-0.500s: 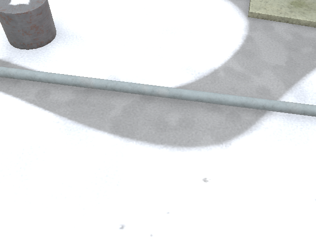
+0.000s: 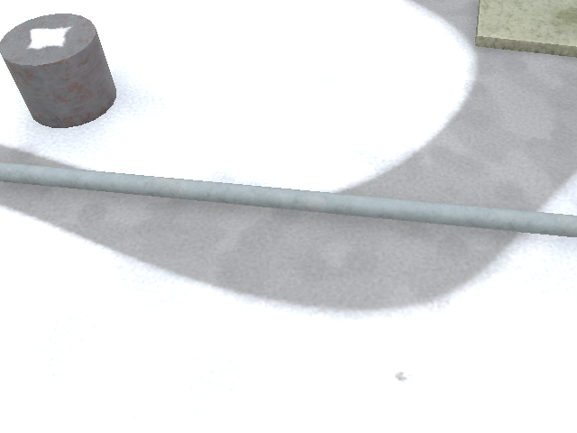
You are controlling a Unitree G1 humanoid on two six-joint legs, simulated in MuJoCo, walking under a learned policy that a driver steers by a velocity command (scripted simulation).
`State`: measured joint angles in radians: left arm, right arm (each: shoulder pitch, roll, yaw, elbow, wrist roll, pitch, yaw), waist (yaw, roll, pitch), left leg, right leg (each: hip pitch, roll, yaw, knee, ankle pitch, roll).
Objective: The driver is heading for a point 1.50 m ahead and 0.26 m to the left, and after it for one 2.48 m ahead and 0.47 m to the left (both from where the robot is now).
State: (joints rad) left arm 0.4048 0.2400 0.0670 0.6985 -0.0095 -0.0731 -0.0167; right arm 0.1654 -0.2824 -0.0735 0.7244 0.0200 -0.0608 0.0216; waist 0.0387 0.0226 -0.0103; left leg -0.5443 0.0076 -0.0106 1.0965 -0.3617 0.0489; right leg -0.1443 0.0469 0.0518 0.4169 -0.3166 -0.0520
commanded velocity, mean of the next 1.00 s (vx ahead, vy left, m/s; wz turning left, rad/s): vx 0.37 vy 0.00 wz -0.01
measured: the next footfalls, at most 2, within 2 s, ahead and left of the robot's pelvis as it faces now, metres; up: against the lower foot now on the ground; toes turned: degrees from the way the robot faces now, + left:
left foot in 0.26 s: +0.30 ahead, +0.14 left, +0.00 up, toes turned +0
right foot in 0.80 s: +0.59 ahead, -0.07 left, +0.00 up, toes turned +0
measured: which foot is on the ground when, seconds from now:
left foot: up 0.00-0.24, down 0.26-0.82, up 0.84-1.00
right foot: down 0.00-0.26, up 0.28-0.78, down 0.80-1.00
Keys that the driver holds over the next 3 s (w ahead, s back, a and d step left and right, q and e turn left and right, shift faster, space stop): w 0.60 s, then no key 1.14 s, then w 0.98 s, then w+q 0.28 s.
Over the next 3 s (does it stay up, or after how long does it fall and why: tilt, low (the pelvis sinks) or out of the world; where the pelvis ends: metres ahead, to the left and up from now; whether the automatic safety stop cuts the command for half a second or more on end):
stays up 1.06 0.08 0.02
